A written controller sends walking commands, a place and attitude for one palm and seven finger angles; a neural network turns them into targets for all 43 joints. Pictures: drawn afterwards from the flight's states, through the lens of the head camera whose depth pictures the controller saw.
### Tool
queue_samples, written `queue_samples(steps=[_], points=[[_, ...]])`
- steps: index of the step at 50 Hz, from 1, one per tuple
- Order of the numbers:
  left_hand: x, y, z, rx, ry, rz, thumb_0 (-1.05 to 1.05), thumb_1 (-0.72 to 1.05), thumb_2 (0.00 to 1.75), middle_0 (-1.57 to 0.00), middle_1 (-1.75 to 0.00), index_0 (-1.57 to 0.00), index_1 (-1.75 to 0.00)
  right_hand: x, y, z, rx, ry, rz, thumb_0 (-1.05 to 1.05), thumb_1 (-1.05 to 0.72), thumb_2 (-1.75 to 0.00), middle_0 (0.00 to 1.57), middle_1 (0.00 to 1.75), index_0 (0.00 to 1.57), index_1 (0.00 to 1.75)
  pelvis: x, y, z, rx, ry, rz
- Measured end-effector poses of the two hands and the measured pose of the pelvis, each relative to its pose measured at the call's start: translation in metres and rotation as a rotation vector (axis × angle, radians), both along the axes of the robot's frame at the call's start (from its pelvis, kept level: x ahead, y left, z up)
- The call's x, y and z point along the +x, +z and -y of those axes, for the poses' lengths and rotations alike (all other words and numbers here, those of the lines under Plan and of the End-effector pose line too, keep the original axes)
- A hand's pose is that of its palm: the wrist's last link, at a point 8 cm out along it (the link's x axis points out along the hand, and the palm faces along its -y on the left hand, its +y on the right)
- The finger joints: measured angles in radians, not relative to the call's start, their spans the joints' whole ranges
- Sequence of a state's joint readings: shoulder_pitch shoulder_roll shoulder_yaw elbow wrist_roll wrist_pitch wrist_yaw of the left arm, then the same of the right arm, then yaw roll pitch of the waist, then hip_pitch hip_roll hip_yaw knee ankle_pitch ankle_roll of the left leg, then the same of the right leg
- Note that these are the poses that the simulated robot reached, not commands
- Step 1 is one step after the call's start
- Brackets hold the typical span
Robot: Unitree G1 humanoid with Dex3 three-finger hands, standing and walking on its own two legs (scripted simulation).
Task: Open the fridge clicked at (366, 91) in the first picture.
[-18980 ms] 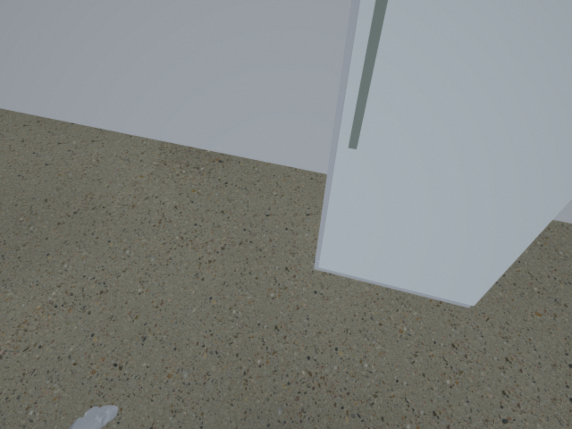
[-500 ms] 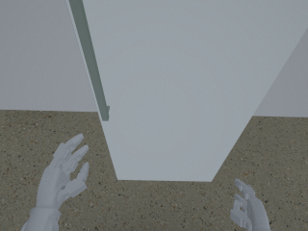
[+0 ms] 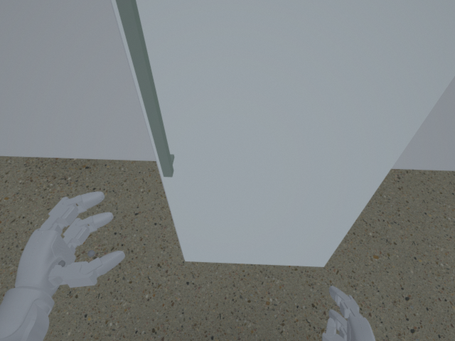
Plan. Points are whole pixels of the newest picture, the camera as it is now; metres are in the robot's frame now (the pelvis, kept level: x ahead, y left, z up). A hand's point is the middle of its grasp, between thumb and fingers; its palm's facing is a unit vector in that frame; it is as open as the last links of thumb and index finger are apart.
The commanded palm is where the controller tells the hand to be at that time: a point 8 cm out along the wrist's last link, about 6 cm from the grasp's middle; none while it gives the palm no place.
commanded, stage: raise the hand to about handle height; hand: left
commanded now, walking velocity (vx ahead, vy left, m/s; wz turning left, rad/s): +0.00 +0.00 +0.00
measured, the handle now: (154, 97) +0.50 +0.16 +0.18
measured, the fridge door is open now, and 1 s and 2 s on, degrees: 0 0 0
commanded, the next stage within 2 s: move the hooked fingers beside the handle in 1.28 s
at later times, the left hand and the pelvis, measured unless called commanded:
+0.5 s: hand (30, 204) +0.25 +0.27 +0.18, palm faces +0.08 -0.99 -0.08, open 13.7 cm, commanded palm +0.22 +0.31 +0.18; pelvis +0.01 +0.00 +0.02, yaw +2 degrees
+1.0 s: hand (33, 172) +0.28 +0.27 +0.21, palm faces +0.03 -1.00 -0.08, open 14.0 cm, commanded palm +0.24 +0.31 +0.23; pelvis +0.01 -0.01 +0.03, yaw +1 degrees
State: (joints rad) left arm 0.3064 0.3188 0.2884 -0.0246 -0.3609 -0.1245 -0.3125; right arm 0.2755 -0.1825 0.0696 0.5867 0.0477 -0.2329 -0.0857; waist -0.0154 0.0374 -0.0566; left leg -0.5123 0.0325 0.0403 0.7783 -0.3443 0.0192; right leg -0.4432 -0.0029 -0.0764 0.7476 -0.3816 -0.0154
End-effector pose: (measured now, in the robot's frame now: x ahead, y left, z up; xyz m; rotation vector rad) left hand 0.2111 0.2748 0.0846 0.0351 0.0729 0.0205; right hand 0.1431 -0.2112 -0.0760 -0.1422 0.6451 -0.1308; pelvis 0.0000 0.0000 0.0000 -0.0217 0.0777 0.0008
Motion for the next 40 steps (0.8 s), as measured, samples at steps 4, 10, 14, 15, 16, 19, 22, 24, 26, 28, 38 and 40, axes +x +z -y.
queue_samples(steps=[4,10,14,15,16,19,22,24,26,28,38,40], points=[[-0.009,0.029,-0.016,0.04,0.086,0.132,0.01,0.05,0.54,-0.26,-0.84,-0.26,-0.85,-0.005,0.004,0.012,-0.045,0.015,-0.021,0.01,-0.9,-0.89,0.21,0.3,0.2,0.3,0.006,0.004,-0.003,-0.002,0.005,0.014],[-0.007,0.034,-0.013,0.044,0.005,0.113,0.0,-0.09,0.48,-0.27,-0.93,-0.26,-0.94,0.01,0.014,0.025,-0.101,0.029,0.018,0.01,-0.9,-0.89,0.21,0.3,0.2,0.3,0.006,0.007,-0.009,-0.006,0.021,0.038],[0.002,0.039,-0.02,0.049,-0.013,0.078,0.0,-0.19,0.44,-0.28,-0.99,-0.28,-1.0,0.027,0.029,0.024,-0.112,0.025,0.085,0.01,-0.91,-0.89,0.21,0.3,0.2,0.3,0.006,0.012,-0.008,-0.001,0.02,0.06],[0.004,0.045,-0.023,0.054,-0.002,0.094,0.0,-0.21,0.43,-0.28,-1.01,-0.28,-1.02,0.031,0.033,0.022,-0.111,0.028,0.104,0.01,-0.91,-0.89,0.21,0.3,0.2,0.3,0.006,0.013,-0.007,-0.001,0.02,0.067],[0.006,0.053,-0.027,0.057,0.013,0.118,0.0,-0.24,0.42,-0.28,-1.02,-0.28,-1.03,0.035,0.037,0.02,-0.108,0.034,0.122,0.01,-0.91,-0.89,0.21,0.3,0.2,0.3,0.006,0.014,-0.007,0.0,0.02,0.073],[0.009,0.078,-0.037,0.061,0.055,0.206,0.0,-0.31,0.39,-0.29,-1.07,-0.29,-1.08,0.045,0.046,0.012,-0.093,0.061,0.165,0.01,-0.91,-0.89,0.2,0.3,0.2,0.3,0.007,0.017,-0.005,0.001,0.023,0.091],[0.012,0.096,-0.044,0.06,0.069,0.24,0.0,-0.37,0.36,-0.29,-1.11,-0.29,-1.12,0.053,0.05,0.004,-0.071,0.089,0.19,0.01,-0.91,-0.89,0.21,0.3,0.2,0.3,0.007,0.02,-0.004,0.002,0.027,0.106],[0.015,0.099,-0.046,0.056,0.06,0.208,0.0,-0.41,0.34,-0.29,-1.13,-0.29,-1.14,0.057,0.051,-0.001,-0.054,0.102,0.194,0.01,-0.91,-0.89,0.21,0.3,0.2,0.3,0.007,0.021,-0.004,0.003,0.029,0.111],[0.018,0.098,-0.046,0.055,0.046,0.152,0.0,-0.44,0.33,-0.3,-1.15,-0.29,-1.16,0.058,0.05,-0.004,-0.04,0.11,0.19,0.01,-0.9,-0.89,0.21,0.3,0.2,0.3,0.006,0.022,-0.003,0.005,0.031,0.114],[0.02,0.096,-0.046,0.056,0.036,0.106,-0.01,-0.46,0.32,-0.3,-1.17,-0.29,-1.18,0.058,0.048,-0.006,-0.032,0.116,0.179,0.01,-0.9,-0.89,0.21,0.3,0.2,0.3,0.005,0.024,-0.002,0.006,0.031,0.118],[0.028,0.148,-0.06,0.083,0.081,0.254,-0.01,-0.5,0.3,-0.3,-1.19,-0.3,-1.2,0.049,0.042,0.0,-0.031,0.12,0.118,0.01,-0.9,-0.89,0.21,0.3,0.2,0.3,0.006,0.028,0.006,0.009,0.034,0.14],[0.034,0.153,-0.063,0.081,0.077,0.229,-0.01,-0.5,0.3,-0.3,-1.19,-0.3,-1.2,0.047,0.04,0.004,-0.03,0.113,0.11,0.01,-0.9,-0.89,0.21,0.3,0.2,0.3,0.006,0.028,0.007,0.011,0.036,0.139]])
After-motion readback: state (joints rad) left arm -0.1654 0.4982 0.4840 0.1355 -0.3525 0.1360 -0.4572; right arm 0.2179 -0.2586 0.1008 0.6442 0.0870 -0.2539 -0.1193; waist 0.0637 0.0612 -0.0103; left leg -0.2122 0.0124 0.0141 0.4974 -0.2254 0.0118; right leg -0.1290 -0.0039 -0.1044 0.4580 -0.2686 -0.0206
